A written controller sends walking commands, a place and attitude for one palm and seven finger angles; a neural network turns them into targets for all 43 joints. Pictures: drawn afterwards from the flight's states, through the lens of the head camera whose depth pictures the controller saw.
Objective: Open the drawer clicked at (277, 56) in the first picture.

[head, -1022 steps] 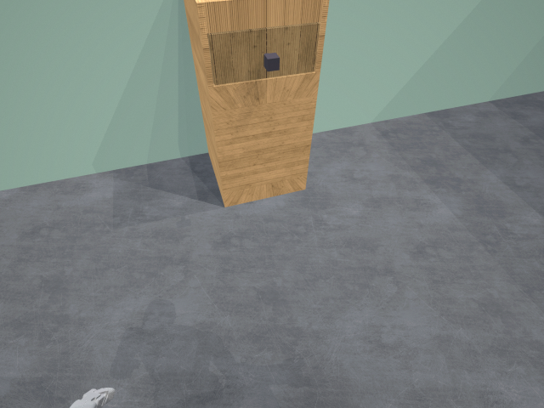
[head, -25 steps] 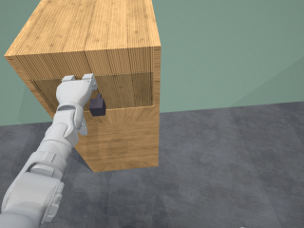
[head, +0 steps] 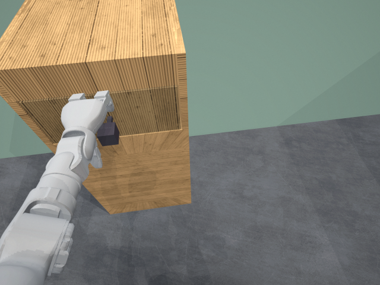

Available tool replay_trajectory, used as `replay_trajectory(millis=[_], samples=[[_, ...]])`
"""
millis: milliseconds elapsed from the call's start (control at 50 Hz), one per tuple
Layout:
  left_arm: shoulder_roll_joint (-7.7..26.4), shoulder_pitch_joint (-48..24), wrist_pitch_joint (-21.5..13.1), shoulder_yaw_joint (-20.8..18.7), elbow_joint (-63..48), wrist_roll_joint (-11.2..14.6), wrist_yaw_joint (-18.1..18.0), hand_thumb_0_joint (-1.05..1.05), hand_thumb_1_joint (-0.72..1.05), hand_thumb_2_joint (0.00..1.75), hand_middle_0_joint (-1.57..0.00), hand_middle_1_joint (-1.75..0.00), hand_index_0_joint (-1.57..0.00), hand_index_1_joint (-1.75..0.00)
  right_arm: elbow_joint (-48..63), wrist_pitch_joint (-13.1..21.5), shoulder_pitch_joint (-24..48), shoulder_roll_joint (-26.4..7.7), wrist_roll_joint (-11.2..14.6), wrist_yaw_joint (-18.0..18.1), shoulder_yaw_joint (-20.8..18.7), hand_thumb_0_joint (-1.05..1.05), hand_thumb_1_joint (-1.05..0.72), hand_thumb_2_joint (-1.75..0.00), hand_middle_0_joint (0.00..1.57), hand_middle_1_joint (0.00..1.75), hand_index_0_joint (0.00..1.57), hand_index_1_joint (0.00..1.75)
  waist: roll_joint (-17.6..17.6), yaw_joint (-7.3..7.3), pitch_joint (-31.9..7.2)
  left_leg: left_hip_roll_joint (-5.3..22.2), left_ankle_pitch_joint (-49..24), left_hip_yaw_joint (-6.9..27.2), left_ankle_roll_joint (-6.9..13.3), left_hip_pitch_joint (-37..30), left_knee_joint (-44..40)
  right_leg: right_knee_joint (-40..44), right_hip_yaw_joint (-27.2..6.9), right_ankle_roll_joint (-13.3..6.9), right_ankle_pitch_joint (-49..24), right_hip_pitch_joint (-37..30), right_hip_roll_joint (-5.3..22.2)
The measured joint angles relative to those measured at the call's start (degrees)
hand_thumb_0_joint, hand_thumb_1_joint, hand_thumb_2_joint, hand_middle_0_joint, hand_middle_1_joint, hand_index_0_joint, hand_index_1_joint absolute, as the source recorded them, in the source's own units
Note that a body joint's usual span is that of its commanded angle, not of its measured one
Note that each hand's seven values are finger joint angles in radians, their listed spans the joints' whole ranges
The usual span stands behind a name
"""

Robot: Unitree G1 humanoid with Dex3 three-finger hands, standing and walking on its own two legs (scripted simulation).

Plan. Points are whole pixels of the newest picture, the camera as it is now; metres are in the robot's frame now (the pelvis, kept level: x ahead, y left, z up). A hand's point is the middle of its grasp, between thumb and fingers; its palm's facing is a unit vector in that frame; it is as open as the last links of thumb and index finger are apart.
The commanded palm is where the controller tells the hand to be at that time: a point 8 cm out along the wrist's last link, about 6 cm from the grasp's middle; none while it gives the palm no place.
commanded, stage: re-aim the fingers above the handle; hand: left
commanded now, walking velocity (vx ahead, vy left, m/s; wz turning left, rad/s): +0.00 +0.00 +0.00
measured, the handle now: (109, 128) +0.51 +0.22 -0.01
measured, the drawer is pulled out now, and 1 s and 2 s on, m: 0.00 0.00 0.00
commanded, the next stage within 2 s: lower the fingers behind the handle in 1.62 s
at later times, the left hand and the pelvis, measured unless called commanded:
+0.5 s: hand (100, 125) +0.46 +0.21 +0.05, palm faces +0.00 -0.05 -1.00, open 13.8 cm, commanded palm +0.44 +0.23 +0.12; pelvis +0.00 +0.00 +0.00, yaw +1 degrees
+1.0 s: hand (96, 121) +0.47 +0.22 +0.06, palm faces +0.03 +0.00 -1.00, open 13.8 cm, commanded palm +0.44 +0.23 +0.11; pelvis +0.00 +0.00 +0.00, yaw -1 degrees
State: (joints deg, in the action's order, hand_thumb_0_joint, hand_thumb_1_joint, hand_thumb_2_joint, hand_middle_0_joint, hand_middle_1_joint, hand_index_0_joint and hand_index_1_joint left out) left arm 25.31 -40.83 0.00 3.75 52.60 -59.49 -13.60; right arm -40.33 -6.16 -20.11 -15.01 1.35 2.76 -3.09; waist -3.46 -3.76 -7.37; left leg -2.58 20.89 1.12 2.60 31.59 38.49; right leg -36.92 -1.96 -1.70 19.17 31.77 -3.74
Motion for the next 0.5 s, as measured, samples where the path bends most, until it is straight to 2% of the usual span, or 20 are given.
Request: replay_trajectory(millis=[100,180,240,300,400,440,500], samples=[[0.1,-0.4,-0.6,-1.2,-0.2,-1.4,-2.4,0.00,-0.49,0.30,-0.32,-1.20,-0.32,-1.20,0.0,0.6,0.6,0.2,-0.1,-0.1,-0.1,0.01,-0.91,-0.90,0.20,0.30,0.20,0.30,0.2,-0.27,0.1,0.0,0.1,-0.2,0.0,0.6,0.3,-0.4,-0.1,0.0,0.1,0.7,0.0],[0.7,-1.6,1.6,-1.5,1.7,-1.4,-3.7,0.00,-0.49,0.30,-0.32,-1.20,-0.32,-1.20,0.0,0.8,1.4,0.3,-0.1,-0.3,0.1,0.01,-0.91,-0.90,0.20,0.30,0.20,0.30,0.0,-0.17,-0.1,0.1,0.0,-0.3,0.0,0.8,0.2,-0.3,-0.3,0.0,0.0,0.9,0.0],[1.2,-2.2,3.6,-1.1,3.4,-0.7,-2.7,0.00,-0.49,0.30,-0.31,-1.20,-0.32,-1.20,0.2,0.7,1.8,0.3,0.2,-0.4,0.3,0.01,-0.91,-0.90,0.20,0.30,0.20,0.30,-0.2,0.01,-0.2,0.0,-0.1,-0.3,0.0,0.5,-0.2,0.1,-0.3,0.1,-0.2,0.6,0.0],[0.9,-2.3,4.5,1.1,3.3,0.4,-0.5,0.00,-0.49,0.30,-0.31,-1.20,-0.32,-1.20,0.4,0.9,1.7,0.4,0.3,-0.5,0.2,0.01,-0.91,-0.90,0.20,0.30,0.20,0.30,-0.2,0.33,-0.1,-0.1,-0.3,0.1,0.1,0.0,-0.6,0.7,0.0,0.2,-0.2,-0.1,0.2],[-0.7,-1.6,1.4,3.0,0.8,0.7,1.7,0.00,-0.49,0.30,-0.31,-1.20,-0.32,-1.20,0.7,1.0,1.8,0.5,0.1,0.0,0.2,0.01,-0.91,-0.90,0.20,0.30,0.20,0.30,0.3,0.48,0.0,-0.4,-0.1,0.7,0.2,-0.4,-0.3,0.7,0.7,0.2,0.1,-0.8,0.5],[-1.4,-1.8,-0.2,3.0,0.1,0.0,1.0,0.00,-0.49,0.30,-0.32,-1.20,-0.32,-1.20,0.8,1.2,2.1,0.5,0.0,0.1,0.2,0.01,-0.91,-0.90,0.20,0.30,0.20,0.30,0.6,0.35,0.1,-0.5,0.1,0.8,0.2,0.1,0.2,0.1,0.8,0.2,0.3,-0.4,0.5],[-1.6,-2.0,-1.5,0.9,-0.8,-1.4,-1.4,0.00,-0.49,0.30,-0.32,-1.20,-0.32,-1.20,0.9,1.4,2.8,0.5,-0.5,0.0,0.2,0.01,-0.91,-0.90,0.20,0.30,0.20,0.30,0.7,0.03,-0.1,-0.5,0.4,0.4,0.2,1.1,0.9,-0.7,0.5,0.2,0.6,0.8,0.5]])
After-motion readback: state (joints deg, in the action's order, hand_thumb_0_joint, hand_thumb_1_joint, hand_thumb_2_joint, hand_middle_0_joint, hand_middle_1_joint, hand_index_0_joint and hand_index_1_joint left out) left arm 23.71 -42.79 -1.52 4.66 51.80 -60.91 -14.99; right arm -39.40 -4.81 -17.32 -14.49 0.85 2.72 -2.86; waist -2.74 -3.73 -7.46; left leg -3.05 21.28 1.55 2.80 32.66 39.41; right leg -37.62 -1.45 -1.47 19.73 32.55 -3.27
